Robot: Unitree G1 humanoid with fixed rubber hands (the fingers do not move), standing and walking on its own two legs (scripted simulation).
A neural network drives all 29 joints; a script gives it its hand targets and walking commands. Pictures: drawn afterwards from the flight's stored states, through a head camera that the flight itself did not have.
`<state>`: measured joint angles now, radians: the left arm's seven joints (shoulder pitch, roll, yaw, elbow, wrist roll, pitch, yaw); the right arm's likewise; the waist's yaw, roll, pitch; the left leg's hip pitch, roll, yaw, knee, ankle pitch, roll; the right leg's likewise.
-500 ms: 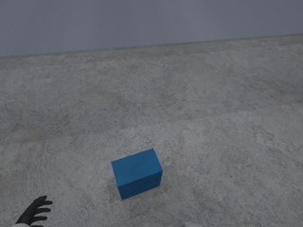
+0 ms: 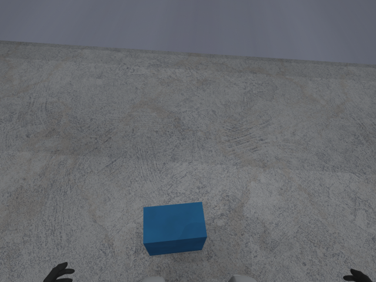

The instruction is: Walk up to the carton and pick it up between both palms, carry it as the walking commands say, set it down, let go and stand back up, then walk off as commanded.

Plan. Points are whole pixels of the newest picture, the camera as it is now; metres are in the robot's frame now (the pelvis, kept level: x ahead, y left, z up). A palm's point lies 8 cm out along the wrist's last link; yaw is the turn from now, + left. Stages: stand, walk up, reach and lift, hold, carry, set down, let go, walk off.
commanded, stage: walk up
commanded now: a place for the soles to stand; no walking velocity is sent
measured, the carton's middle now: (174, 230) +0.38 +0.07 -0.62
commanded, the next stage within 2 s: none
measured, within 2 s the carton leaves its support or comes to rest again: neither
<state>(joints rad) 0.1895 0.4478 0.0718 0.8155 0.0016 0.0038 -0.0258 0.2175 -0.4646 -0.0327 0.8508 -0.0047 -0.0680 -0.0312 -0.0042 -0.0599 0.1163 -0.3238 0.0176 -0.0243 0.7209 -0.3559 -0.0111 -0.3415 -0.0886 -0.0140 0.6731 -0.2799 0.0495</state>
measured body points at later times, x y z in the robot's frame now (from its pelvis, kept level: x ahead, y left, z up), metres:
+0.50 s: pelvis +0.00 -0.01 +0.00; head +0.05 +0.00 +0.45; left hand +0.09 +0.35 -0.10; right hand +0.16 -0.33 -0.10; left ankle +0.00 +0.12 -0.72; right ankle +0.02 -0.17 -0.72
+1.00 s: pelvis -0.02 -0.02 +0.02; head -0.01 -0.01 +0.47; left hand +0.01 +0.33 -0.09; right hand +0.18 -0.31 -0.08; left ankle +0.00 +0.12 -0.72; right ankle +0.02 -0.17 -0.72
